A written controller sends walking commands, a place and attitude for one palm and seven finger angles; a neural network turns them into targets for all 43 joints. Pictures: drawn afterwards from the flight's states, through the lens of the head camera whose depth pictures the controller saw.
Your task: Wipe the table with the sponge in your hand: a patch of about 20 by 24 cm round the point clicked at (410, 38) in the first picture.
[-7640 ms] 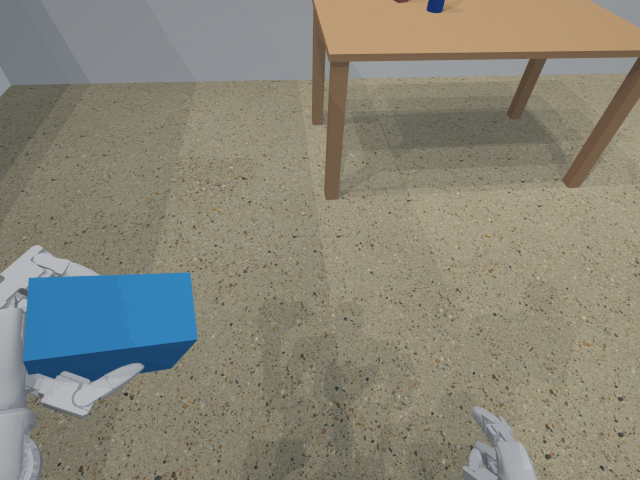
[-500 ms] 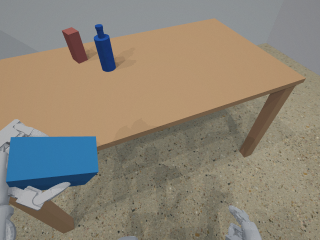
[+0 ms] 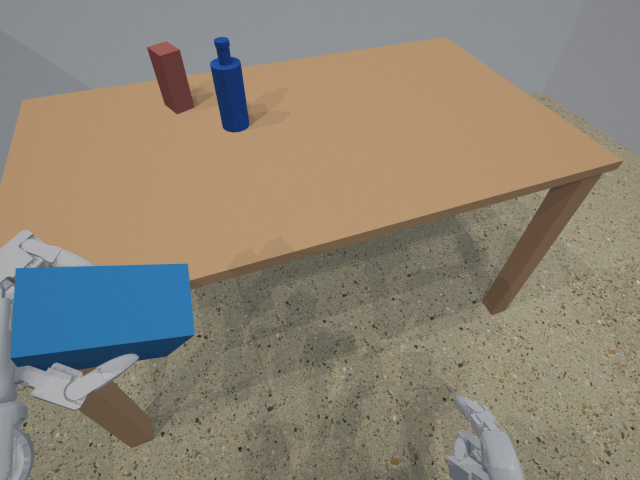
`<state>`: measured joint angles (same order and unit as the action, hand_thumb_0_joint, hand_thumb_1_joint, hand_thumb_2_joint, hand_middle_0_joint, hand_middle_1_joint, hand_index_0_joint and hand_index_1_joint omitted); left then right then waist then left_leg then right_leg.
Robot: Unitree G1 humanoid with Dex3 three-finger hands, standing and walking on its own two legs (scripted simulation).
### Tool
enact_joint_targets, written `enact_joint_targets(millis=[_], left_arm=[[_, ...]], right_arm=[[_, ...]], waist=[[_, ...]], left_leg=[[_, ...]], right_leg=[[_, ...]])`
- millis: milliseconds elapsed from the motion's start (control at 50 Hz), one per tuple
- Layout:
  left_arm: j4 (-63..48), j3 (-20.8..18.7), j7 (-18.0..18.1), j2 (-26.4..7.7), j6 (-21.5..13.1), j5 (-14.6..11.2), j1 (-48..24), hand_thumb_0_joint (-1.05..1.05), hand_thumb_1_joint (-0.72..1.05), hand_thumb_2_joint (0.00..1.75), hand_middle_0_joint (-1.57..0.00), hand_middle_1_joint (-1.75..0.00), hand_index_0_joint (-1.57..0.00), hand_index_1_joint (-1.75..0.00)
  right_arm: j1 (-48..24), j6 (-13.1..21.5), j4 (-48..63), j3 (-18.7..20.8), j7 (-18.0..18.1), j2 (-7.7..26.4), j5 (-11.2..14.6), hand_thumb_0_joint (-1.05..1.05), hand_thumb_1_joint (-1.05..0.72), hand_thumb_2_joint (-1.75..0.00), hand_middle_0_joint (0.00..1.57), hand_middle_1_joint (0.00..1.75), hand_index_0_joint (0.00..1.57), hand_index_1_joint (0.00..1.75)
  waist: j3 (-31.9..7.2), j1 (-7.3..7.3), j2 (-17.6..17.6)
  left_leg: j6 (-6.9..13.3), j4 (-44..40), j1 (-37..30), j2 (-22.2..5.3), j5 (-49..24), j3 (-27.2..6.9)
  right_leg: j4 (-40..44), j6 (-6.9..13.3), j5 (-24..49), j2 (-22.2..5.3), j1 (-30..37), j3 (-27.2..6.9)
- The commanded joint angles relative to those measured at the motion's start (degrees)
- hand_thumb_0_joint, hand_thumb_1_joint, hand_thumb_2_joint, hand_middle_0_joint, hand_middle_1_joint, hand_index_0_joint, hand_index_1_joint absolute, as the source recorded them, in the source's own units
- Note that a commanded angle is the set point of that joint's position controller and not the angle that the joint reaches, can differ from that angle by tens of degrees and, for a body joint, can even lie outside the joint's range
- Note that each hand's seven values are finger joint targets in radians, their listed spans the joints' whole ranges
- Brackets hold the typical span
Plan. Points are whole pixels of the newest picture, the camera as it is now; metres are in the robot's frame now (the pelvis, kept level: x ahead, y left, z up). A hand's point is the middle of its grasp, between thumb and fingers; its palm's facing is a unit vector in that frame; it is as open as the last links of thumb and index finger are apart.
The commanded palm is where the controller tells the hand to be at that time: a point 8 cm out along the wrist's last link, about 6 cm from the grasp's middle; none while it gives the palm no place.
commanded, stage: come to a stop and stand still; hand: left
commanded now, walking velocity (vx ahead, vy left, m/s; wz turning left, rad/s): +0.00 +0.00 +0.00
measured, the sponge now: (131, 318) +0.23 +0.20 +0.15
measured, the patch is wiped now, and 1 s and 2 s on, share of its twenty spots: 0.00 0.00 0.00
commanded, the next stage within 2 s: look again from close up in 0.12 s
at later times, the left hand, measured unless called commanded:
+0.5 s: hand (91, 305) +0.24 +0.24 +0.16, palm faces +0.26 -0.87 -0.41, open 10.6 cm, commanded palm +0.18 +0.30 +0.18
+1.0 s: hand (87, 249) +0.31 +0.28 +0.15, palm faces +0.37 -0.85 -0.37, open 10.6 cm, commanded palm +0.24 +0.31 +0.18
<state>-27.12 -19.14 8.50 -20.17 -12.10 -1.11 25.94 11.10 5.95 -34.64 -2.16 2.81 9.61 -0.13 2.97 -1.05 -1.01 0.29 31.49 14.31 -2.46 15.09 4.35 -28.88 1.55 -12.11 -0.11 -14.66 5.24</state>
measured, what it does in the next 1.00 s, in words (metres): shifts its weight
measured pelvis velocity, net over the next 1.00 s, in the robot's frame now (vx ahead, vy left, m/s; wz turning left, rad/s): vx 0.07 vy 0.04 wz -0.01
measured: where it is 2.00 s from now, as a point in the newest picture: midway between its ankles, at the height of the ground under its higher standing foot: outside the picture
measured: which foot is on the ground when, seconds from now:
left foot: down 0.00-1.00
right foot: down 0.00-1.00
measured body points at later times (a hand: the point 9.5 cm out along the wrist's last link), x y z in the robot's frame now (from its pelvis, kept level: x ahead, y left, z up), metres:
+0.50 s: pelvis +0.01 +0.03 +0.00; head +0.03 +0.03 +0.45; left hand +0.22 +0.29 +0.18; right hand +0.16 -0.21 -0.08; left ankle +0.02 +0.11 -0.73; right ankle +0.04 -0.10 -0.73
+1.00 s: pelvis +0.07 +0.04 -0.01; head +0.09 +0.06 +0.44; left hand +0.28 +0.33 +0.17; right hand +0.26 -0.19 -0.07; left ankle +0.02 +0.11 -0.73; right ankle +0.04 -0.10 -0.73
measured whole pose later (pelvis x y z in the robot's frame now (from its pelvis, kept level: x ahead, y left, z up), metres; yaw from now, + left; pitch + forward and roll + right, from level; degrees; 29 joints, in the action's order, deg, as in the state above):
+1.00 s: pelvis +0.07 +0.04 -0.01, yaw -1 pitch +0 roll -1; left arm -25.6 -21.7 5.8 -21.7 -11.4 -2.4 22.3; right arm 10.7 6.1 -30.7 -1.0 1.5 11.5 0.4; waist 1.7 0.2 1.4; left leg 2.8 39.1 13.7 -0.6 25.6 5.3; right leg -36.7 -1.4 -22.3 -2.2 -14.5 3.5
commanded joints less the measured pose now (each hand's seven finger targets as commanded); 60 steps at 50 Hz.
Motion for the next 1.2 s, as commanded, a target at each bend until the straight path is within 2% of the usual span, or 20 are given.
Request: enact_joint_targets(millis=[0,180,200,220,240,280,340,420,460,600,700,900,960,1000,1040,1060,1100,1140,1160,1180], left_arm=[[-8.11,-5.39,0.95,-8.31,-2.26,-1.05,-4.03,0.00,0.10,1.30,-1.20,-1.60,-1.20,-1.60],[-13.88,-5.63,1.45,-9.44,-2.62,-0.32,-6.59,0.00,0.10,1.30,-1.20,-1.60,-1.20,-1.60],[-23.74,-39.98,0.73,-56.44,-7.51,8.36,-63.82,0.00,0.10,1.30,-1.20,-1.60,-1.20,-1.60],[7.63,-16.29,-2.31,-21.38,-4.62,2.19,-32.04,0.00,0.10,1.30,-1.20,-1.60,-1.20,-1.60],[0.13,-15.37,-1.44,-17.51,-4.03,-0.65,-23.19,0.00,0.10,1.30,-1.20,-1.60,-1.20,-1.60],[-1.62,-6.37,-2.64,-10.17,-5.14,-1.31,-17.38,0.00,0.10,1.30,-1.20,-1.60,-1.20,-1.60],[-9.19,-1.72,-3.19,-4.71,-4.92,-1.80,-4.85,0.00,0.10,1.30,-1.20,-1.60,-1.20,-1.60],[-8.77,-8.22,-1.96,-10.46,-3.59,-1.07,-0.70,0.00,0.10,1.30,-1.20,-1.60,-1.20,-1.60],[-7.96,-12.33,-1.30,-13.07,-3.54,-1.37,-2.69,0.00,0.10,1.30,-1.20,-1.60,-1.20,-1.60],[-11.66,-7.82,-1.54,-10.22,-4.30,-1.03,-13.74,0.00,0.10,1.30,-1.20,-1.60,-1.20,-1.60],[-12.32,-3.00,-1.57,-6.72,-3.31,-0.61,-12.73,0.00,0.10,1.30,-1.20,-1.60,-1.20,-1.60],[-10.58,-9.83,-1.13,-11.37,-3.56,-1.98,-8.08,0.00,0.10,1.30,-1.20,-1.60,-1.20,-1.60],[-14.61,-9.78,-1.02,-11.64,-4.06,-2.45,-7.93,0.00,0.10,1.30,-1.20,-1.60,-1.20,-1.60],[-18.27,-9.54,-1.11,-11.64,-4.34,-2.63,-7.89,0.00,0.10,1.30,-1.20,-1.60,-1.20,-1.60],[-21.52,-9.58,-1.26,-12.44,-4.43,-2.26,-8.10,0.00,0.10,1.30,-1.20,-1.60,-1.20,-1.60],[-21.13,-8.40,-1.24,-10.94,-4.27,-1.66,-7.61,0.00,0.10,1.30,-1.20,-1.60,-1.20,-1.60],[-19.10,-8.80,-0.84,-10.97,-3.42,-1.40,-5.97,0.00,0.10,1.30,-1.20,-1.60,-1.20,-1.60],[-16.65,-10.49,-0.38,-11.84,-2.83,-1.78,-4.20,0.00,0.10,1.30,-1.20,-1.60,-1.20,-1.60],[-14.81,-11.17,-0.22,-11.87,-2.91,-1.81,-2.87,0.00,0.10,1.30,-1.20,-1.60,-1.20,-1.60],[-13.24,-11.93,-0.12,-13.17,-3.06,-1.89,-1.89,0.00,0.10,1.30,-1.20,-1.60,-1.20,-1.60]], right_arm=[[-3.65,1.77,7.47,3.48,0.55,8.06,0.10,0.00,-0.90,-0.90,0.20,0.30,0.20,0.30],[-5.27,2.06,8.53,2.91,1.57,8.08,-0.12,0.00,-0.90,-0.90,0.20,0.30,0.20,0.30],[4.35,5.03,6.55,5.06,1.07,9.35,-2.94,0.00,-0.90,-0.90,0.20,0.30,0.20,0.30],[0.39,4.72,3.98,2.92,0.49,3.08,-1.01,0.00,-0.90,-0.90,0.20,0.30,0.20,0.30],[-3.32,4.81,8.84,3.92,-0.15,6.50,0.80,0.00,-0.90,-0.90,0.20,0.30,0.20,0.30],[-2.50,6.33,9.86,4.28,-0.52,7.90,0.77,0.00,-0.90,-0.90,0.20,0.30,0.20,0.30],[-4.33,7.01,10.93,3.94,-2.54,8.19,1.27,0.00,-0.90,-0.90,0.20,0.30,0.20,0.30],[-4.04,6.15,11.83,4.07,-2.11,9.15,1.21,0.00,-0.90,-0.90,0.20,0.30,0.20,0.30],[-4.06,5.58,12.13,4.01,-1.13,9.05,0.86,0.00,-0.90,-0.90,0.20,0.30,0.20,0.30],[-3.92,6.22,11.35,3.62,-0.11,8.90,-0.26,0.00,-0.90,-0.90,0.20,0.30,0.20,0.30],[-3.52,6.45,10.82,3.92,-0.88,9.40,-0.28,0.00,-0.90,-0.90,0.20,0.30,0.20,0.30],[-3.43,2.69,11.95,4.24,-0.96,8.56,0.79,0.00,-0.90,-0.90,0.20,0.30,0.20,0.30],[-3.58,2.76,12.31,4.33,-1.27,8.79,1.14,0.00,-0.90,-0.90,0.20,0.30,0.20,0.30],[-3.00,3.05,12.46,4.57,-1.58,9.44,1.28,0.00,-0.90,-0.90,0.20,0.30,0.20,0.30],[-2.39,3.97,12.49,4.83,-2.31,9.01,0.52,0.00,-0.90,-0.90,0.20,0.30,0.20,0.30],[-1.51,4.02,12.14,5.00,-2.82,8.83,-0.12,0.00,-0.90,-0.90,0.20,0.30,0.20,0.30],[-1.48,3.76,12.42,5.33,-3.00,9.54,-0.08,0.00,-0.90,-0.90,0.20,0.30,0.20,0.30],[-2.78,3.33,12.57,5.02,-2.77,9.65,0.75,0.00,-0.90,-0.90,0.20,0.30,0.20,0.30],[-3.52,2.87,12.34,5.00,-2.52,9.69,0.93,0.00,-0.90,-0.90,0.20,0.30,0.20,0.30],[-3.46,2.55,12.30,5.18,-2.40,9.03,1.11,0.00,-0.90,-0.90,0.20,0.30,0.20,0.30]], waist=[[-5.56,1.23,5.83],[-8.09,0.27,-5.18],[0.24,-2.17,7.66],[-12.07,-0.37,9.15],[-12.16,-1.55,0.12],[-12.49,-1.50,-8.90],[-10.77,-1.79,-11.66],[-7.94,-1.80,3.63],[-7.17,-1.09,5.17],[-9.52,-0.24,-6.09],[-9.33,0.23,-5.39],[-10.92,0.57,2.91],[-11.91,0.89,0.56],[-12.18,1.81,-8.98],[-10.51,2.50,-18.12],[-9.74,2.95,-15.71],[-8.42,2.42,-10.22],[-10.01,0.76,-7.22],[-12.16,-0.65,-3.91],[-15.50,-1.34,8.34]], left_leg=[[-0.10,-3.87,1.46,-1.52,5.71,-3.64],[1.20,-13.36,3.31,-5.37,0.78,-7.78],[1.80,-0.73,11.10,-4.69,-2.94,-2.66],[0.96,1.08,1.45,2.43,-1.09,-3.37],[0.04,-2.47,-2.66,1.92,-1.98,-2.75],[0.26,-6.70,-4.87,0.78,-2.29,-2.27],[1.59,-12.63,-1.13,-3.42,-2.29,-5.73],[1.28,-13.97,5.78,-4.29,2.68,-5.86],[0.94,-14.37,4.49,-3.64,3.16,-5.87],[1.76,-11.50,-1.56,-2.01,2.94,-3.46],[2.35,-7.94,-2.31,-1.09,0.31,-4.22],[1.05,6.20,0.70,1.10,-16.40,-0.45],[0.84,6.05,-0.79,1.34,-22.26,-0.51],[2.43,0.36,-10.47,-2.37,-32.88,-6.21],[4.59,-3.79,-25.71,-8.01,-45.21,-14.60],[4.98,-2.97,-27.67,-9.12,-46.77,-16.15],[3.99,-0.85,-23.14,-8.53,-44.53,-11.61],[1.60,6.20,-12.28,-5.19,-41.66,-3.91],[0.95,15.42,0.46,-3.61,-36.08,-2.50],[0.18,34.24,14.74,1.94,-22.76,1.73]], right_leg=[[12.06,0.82,-7.49,-8.31,-0.30,-14.14],[5.22,-1.62,1.16,-2.50,7.13,-6.05],[12.07,-3.33,6.45,-6.27,0.05,-12.92],[9.20,3.31,7.33,-9.98,1.92,-13.66],[8.85,3.80,6.59,-9.39,3.23,-16.19],[7.86,2.13,2.17,-7.48,3.72,-13.81],[3.47,-0.20,0.35,-3.07,6.72,-6.87],[3.15,-1.24,-0.06,-1.51,8.82,-4.55],[4.64,-1.31,-1.00,-1.61,6.95,-4.42],[4.09,0.00,0.79,-1.66,6.07,-5.22],[1.94,0.88,1.48,-1.37,4.17,-5.08],[-3.62,3.80,21.13,-6.26,8.76,-8.96],[-7.61,3.64,24.84,-6.66,9.01,-8.22],[-16.03,0.30,16.76,-1.78,-0.79,-1.88],[-23.20,-1.03,-12.79,2.03,-18.88,1.42],[-22.47,-0.28,-16.68,1.59,-21.51,1.13],[-14.53,0.16,-13.28,0.98,-17.11,2.39],[-1.22,1.00,-2.24,2.62,-0.52,5.50],[1.87,2.66,8.96,0.74,14.88,2.83],[1.77,8.76,20.34,-9.87,26.58,-13.08]])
